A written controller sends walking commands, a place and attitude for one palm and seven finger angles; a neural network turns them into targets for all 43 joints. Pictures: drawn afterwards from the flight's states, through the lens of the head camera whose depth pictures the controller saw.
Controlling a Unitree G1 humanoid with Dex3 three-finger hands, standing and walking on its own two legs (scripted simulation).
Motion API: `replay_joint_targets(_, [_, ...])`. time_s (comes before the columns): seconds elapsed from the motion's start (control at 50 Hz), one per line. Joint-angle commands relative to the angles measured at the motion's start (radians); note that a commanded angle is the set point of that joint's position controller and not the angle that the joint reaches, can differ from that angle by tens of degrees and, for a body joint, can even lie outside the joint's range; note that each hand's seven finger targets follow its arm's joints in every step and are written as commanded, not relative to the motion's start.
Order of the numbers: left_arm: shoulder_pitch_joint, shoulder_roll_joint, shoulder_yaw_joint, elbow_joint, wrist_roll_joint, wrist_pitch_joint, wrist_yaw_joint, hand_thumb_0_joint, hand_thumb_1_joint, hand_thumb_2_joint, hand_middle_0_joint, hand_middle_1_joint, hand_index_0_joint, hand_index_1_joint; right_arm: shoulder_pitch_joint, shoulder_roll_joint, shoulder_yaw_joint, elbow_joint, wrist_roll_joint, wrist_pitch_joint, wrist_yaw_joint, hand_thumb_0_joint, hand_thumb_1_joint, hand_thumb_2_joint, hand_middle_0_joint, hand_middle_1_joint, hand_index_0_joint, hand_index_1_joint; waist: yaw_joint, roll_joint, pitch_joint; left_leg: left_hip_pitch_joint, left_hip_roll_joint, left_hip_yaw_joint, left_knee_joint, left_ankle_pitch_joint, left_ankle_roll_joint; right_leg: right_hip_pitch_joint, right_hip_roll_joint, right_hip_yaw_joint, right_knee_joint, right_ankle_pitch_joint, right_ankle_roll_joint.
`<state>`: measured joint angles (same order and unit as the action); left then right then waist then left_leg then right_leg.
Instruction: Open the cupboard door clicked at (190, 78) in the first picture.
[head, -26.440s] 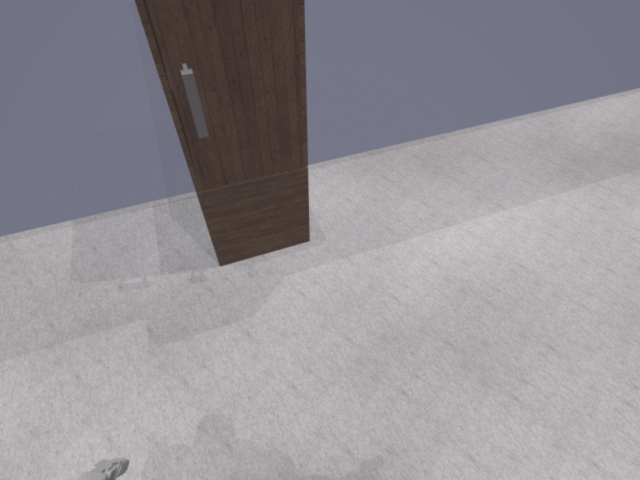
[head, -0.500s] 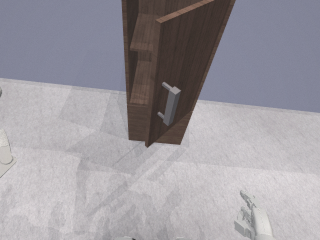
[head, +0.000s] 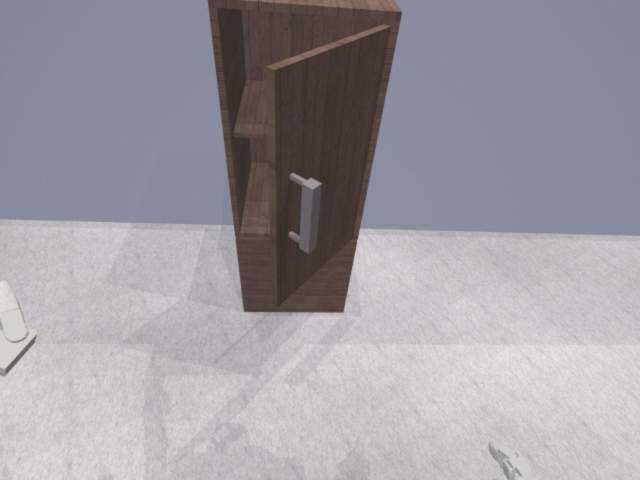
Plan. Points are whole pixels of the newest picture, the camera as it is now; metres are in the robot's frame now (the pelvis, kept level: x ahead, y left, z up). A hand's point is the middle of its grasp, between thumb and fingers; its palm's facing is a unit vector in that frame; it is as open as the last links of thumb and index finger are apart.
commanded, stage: stop stepping back and stand still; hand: left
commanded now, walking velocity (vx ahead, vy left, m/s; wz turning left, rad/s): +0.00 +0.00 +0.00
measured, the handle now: (301, 213) +0.62 +0.06 -0.04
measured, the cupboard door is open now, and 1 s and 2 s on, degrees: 49 49 49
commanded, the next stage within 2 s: let the arm hang, fingers relaxed in 0.22 s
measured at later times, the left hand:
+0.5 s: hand out of the picture +0.15 +0.24 -0.08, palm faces +0.08 -0.92 -0.38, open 7.4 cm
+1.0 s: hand out of the picture -0.06 +0.21 -0.16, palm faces +0.05 -0.96 -0.29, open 7.3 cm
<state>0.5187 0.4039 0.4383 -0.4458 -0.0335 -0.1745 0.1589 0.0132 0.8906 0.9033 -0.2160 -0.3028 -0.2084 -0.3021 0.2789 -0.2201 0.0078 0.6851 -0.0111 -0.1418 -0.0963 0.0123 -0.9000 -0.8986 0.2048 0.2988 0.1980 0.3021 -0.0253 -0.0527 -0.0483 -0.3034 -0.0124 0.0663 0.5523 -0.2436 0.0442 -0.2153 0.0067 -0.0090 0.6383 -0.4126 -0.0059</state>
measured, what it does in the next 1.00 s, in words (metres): stands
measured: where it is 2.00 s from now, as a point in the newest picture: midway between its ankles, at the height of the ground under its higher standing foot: outside the picture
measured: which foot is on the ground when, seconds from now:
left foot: down 0.00-1.00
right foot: down 0.00-1.00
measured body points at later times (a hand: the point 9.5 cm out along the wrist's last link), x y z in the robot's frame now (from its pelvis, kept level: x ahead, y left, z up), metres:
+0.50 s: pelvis -0.02 +0.00 +0.00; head -0.02 -0.02 +0.45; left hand +0.14 +0.28 -0.05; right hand +0.13 -0.26 -0.12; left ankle +0.01 +0.10 -0.73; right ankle -0.02 -0.11 -0.73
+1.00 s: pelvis -0.03 -0.01 +0.01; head -0.01 -0.01 +0.46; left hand -0.06 +0.26 -0.14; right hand -0.01 -0.26 -0.15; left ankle +0.01 +0.10 -0.73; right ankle -0.02 -0.11 -0.73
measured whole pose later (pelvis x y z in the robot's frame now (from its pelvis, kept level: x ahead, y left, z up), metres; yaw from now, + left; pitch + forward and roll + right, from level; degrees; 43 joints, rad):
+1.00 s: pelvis -0.03 -0.01 +0.01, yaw +3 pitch -2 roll -1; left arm 0.26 0.27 0.02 1.17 0.01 0.02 0.01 0.01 0.92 0.90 -0.21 -0.30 -0.20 -0.30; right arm 0.23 -0.23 0.00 1.14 -0.02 0.02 -0.01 0.00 -0.90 -0.90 0.20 0.30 0.20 0.30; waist 0.01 0.02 0.08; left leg -0.22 -0.02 -0.03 0.40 -0.15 0.01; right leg -0.15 0.03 -0.04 0.38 -0.20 -0.03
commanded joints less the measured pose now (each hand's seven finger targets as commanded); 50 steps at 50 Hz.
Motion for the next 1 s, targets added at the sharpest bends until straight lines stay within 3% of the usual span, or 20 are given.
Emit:
replay_joint_targets(0.0, [-0.03,0.191,0.095,-0.266,0.01,-0.09,0.014,0.0,0.9,0.9,-0.2,-0.3,-0.2,-0.3,-0.121,-0.113,-0.035,-0.177,-0.006,-0.09,0.004,0.0,-0.9,-0.9,0.2,0.3,0.2,0.3,0.02,0.213,-0.012,0.071,0.252,-0.314,-0.281,0.032,0.099,-0.071,-0.018,-0.014,-0.005,-0.036,0.01])
replay_joint_targets(0.04, [0.04,0.201,0.112,-0.253,0.008,-0.085,0.013,0.0,0.9,0.9,-0.2,-0.3,-0.2,-0.3,-0.135,-0.125,-0.035,-0.189,0.0,-0.084,0.01,0.0,-0.9,-0.9,0.2,0.3,0.2,0.3,0.027,0.202,-0.026,-0.032,0.175,-0.18,-0.224,-0.014,0.037,0.09,-0.017,-0.034,-0.192,0.1,0.0])
replay_joint_targets(0.06, [0.047,0.188,0.104,-0.243,0.006,-0.089,0.01,0.0,0.9,0.9,-0.2,-0.3,-0.2,-0.3,-0.14,-0.119,-0.037,-0.198,0.001,-0.075,0.012,0.0,-0.9,-0.9,0.2,0.3,0.2,0.3,0.016,0.151,-0.003,-0.097,0.126,-0.138,-0.18,-0.085,0.007,0.118,-0.045,0.022,-0.25,0.129,-0.018])
replay_joint_targets(0.1, [0.039,0.206,0.127,-0.214,0.0,-0.096,0.007,0.0,0.9,0.9,-0.2,-0.3,-0.2,-0.3,-0.129,-0.11,-0.047,-0.196,-0.003,-0.058,0.019,0.0,-0.9,-0.9,0.2,0.3,0.2,0.3,0.011,0.004,0.03,-0.098,0.042,-0.085,0.005,-0.152,-0.034,-0.029,-0.175,0.248,-0.395,-0.106,-0.084])
replay_joint_targets(0.12, [0.047,0.205,0.129,-0.199,-0.006,-0.092,0.008,0.0,0.9,0.9,-0.2,-0.3,-0.2,-0.3,-0.115,-0.106,-0.055,-0.183,0.006,-0.049,0.02,0.0,-0.9,-0.9,0.2,0.3,0.2,0.3,0.011,-0.066,0.047,-0.071,0.03,-0.066,0.146,-0.108,-0.044,-0.103,-0.248,0.339,-0.465,-0.171,-0.125])
replay_joint_targets(0.14, [0.029,0.215,0.139,-0.194,-0.01,-0.09,0.013,0.0,0.9,0.9,-0.2,-0.3,-0.2,-0.3,-0.117,-0.105,-0.055,-0.179,0.007,-0.043,0.02,0.0,-0.9,-0.9,0.2,0.3,0.2,0.3,0.011,-0.083,0.056,-0.091,0.03,-0.07,0.232,-0.095,-0.048,-0.11,-0.284,0.363,-0.473,-0.104,-0.152])
replay_joint_targets(0.16, [0.007,0.2,0.126,-0.188,-0.007,-0.095,0.014,0.0,0.9,0.9,-0.2,-0.3,-0.2,-0.3,-0.113,-0.099,-0.05,-0.176,0.008,-0.041,0.02,0.0,-0.9,-0.9,0.2,0.3,0.2,0.3,0.006,-0.064,0.045,-0.117,0.042,-0.082,0.232,-0.099,-0.046,-0.048,-0.284,0.316,-0.43,0.041,-0.16])
replay_joint_targets(0.2, [-0.029,0.182,0.105,-0.171,0.001,-0.1,0.014,0.0,0.9,0.9,-0.2,-0.3,-0.2,-0.3,-0.109,-0.094,-0.041,-0.169,0.01,-0.046,0.016,0.0,-0.9,-0.9,0.2,0.3,0.2,0.3,-0.001,-0.004,0.03,-0.033,0.056,-0.081,0.044,-0.055,-0.035,-0.017,-0.232,0.19,-0.339,0.219,-0.119])
replay_joint_targets(0.24, [-0.024,0.173,0.091,-0.155,0.001,-0.101,0.011,0.0,0.9,0.9,-0.2,-0.3,-0.2,-0.3,-0.128,-0.104,-0.043,-0.168,0.008,-0.056,0.002,0.0,-0.9,-0.9,0.2,0.3,0.2,0.3,0.009,0.079,0.021,0.087,0.069,-0.099,-0.129,0.098,-0.024,-0.039,-0.124,0.098,-0.284,0.228,-0.041])
replay_joint_targets(0.28, [-0.032,0.174,0.078,-0.185,-0.001,-0.102,0.004,0.0,0.9,0.9,-0.2,-0.3,-0.2,-0.3,-0.143,-0.128,-0.052,-0.187,0.013,-0.061,-0.001,0.0,-0.9,-0.9,0.2,0.3,0.2,0.3,0.026,0.085,-0.001,0.101,0.113,-0.141,-0.141,0.209,-0.008,0.006,-0.063,0.078,-0.26,0.289,-0.002])
replay_joint_targets(0.3, [-0.095,0.0,-0.319,0.564,0.09,0.074,-0.142,0.0,0.9,0.9,-0.2,-0.3,-0.2,-0.3,-0.155,-0.313,-0.108,0.055,0.001,-0.064,0.093,0.0,-0.9,-0.9,0.2,0.3,0.2,0.3,-0.018,0.168,0.041,-0.001,0.141,-0.22,-0.012,0.47,0.025,-0.099,-0.109,0.003,-0.038,0.487,-0.019])
replay_joint_targets(0.32, [-0.08,-0.036,-0.296,0.598,0.072,0.148,-0.155,0.0,0.9,0.9,-0.2,-0.3,-0.2,-0.3,-0.09,-0.244,-0.103,0.044,0.01,0.006,0.093,0.0,-0.9,-0.9,0.2,0.3,0.2,0.3,0.009,0.171,-0.033,0.023,0.154,-0.219,-0.058,0.595,0.045,-0.043,-0.071,0.006,-0.009,0.389,-0.013])
replay_joint_targets(0.36, [-0.143,-0.061,-0.327,0.677,0.066,0.166,-0.152,0.0,0.9,0.9,-0.2,-0.3,-0.2,-0.3,-0.095,-0.223,-0.078,0.034,-0.007,0.046,0.085,0.0,-0.9,-0.9,0.2,0.3,0.2,0.3,0.023,0.058,-0.073,0.011,0.214,-0.313,-0.094,0.569,0.095,-0.037,-0.032,0.018,0.027,0.12,-0.016])
replay_joint_targets(0.38, [-0.164,-0.043,-0.329,0.736,0.066,0.163,-0.152,0.0,0.9,0.9,-0.2,-0.3,-0.2,-0.3,-0.107,-0.226,-0.068,0.036,-0.012,0.058,0.084,0.0,-0.9,-0.9,0.2,0.3,0.2,0.3,0.033,0.002,-0.075,0.005,0.216,-0.326,-0.101,0.541,0.101,-0.011,-0.032,0.026,-0.002,0.113,-0.015])
replay_joint_targets(0.44, [-0.236,0.042,-0.339,0.946,0.07,0.152,-0.151,0.0,0.9,0.9,-0.2,-0.3,-0.2,-0.3,-0.143,-0.227,-0.063,0.075,-0.011,0.081,0.09,0.0,-0.9,-0.9,0.2,0.3,0.2,0.3,0.039,-0.104,-0.065,-0.006,0.102,-0.21,-0.072,0.346,0.022,0.075,-0.101,0.097,-0.149,0.381,-0.046])
replay_joint_targets(0.48, [-0.309,0.056,-0.363,1.075,0.061,0.152,-0.149,0.0,0.9,0.9,-0.2,-0.3,-0.2,-0.3,-0.154,-0.219,-0.057,0.13,-0.013,0.103,0.09,0.0,-0.9,-0.9,0.2,0.3,0.2,0.3,0.017,-0.059,-0.024,0.062,0.067,-0.173,-0.086,0.217,-0.004,0.013,-0.137,0.141,-0.219,0.357,-0.066])
replay_joint_targets(0.56, [-0.332,0.035,-0.398,1.281,0.051,0.158,-0.146,0.0,0.9,0.9,-0.2,-0.3,-0.2,-0.3,-0.162,-0.189,-0.035,0.222,-0.011,0.124,0.088,0.0,-0.9,-0.9,0.2,0.3,0.2,0.3,0.018,0.128,0.038,0.084,0.087,-0.191,-0.183,0.126,-0.007,0.01,-0.103,0.129,-0.286,0.203,-0.047])
replay_joint_targets(0.62, [-0.293,0.006,-0.402,1.397,0.046,0.155,-0.145,0.0,0.9,0.9,-0.2,-0.3,-0.2,-0.3,-0.143,-0.164,-0.032,0.282,-0.009,0.131,0.079,0.0,-0.9,-0.9,0.2,0.3,0.2,0.3,0.019,0.167,0.037,0.109,0.082,-0.181,-0.196,0.066,-0.012,0.014,-0.107,0.131,-0.339,0.156,-0.053])
replay_joint_targets(0.74, [-0.273,-0.009,-0.405,1.512,0.043,0.154,-0.144,0.0,0.9,0.9,-0.2,-0.3,-0.2,-0.3,-0.08,-0.162,-0.039,0.357,-0.004,0.139,0.07,0.0,-0.9,-0.9,0.2,0.3,0.2,0.3,0.013,0.081,0.054,0.126,0.092,-0.185,-0.2,0.041,-0.006,0.005,-0.107,0.112,-0.382,0.103,-0.059])
replay_joint_targets(0.98, [-0.287,0.013,-0.401,1.56,0.042,0.162,-0.139,0.0,0.9,0.9,-0.2,-0.3,-0.2,-0.3,-0.052,-0.174,-0.045,0.41,-0.009,0.136,0.07,0.0,-0.9,-0.9,0.2,0.3,0.2,0.3,0.025,0.046,0.107,0.086,0.103,-0.21,-0.249,0.016,0.002,0.016,-0.106,0.09,-0.363,0.079,-0.06])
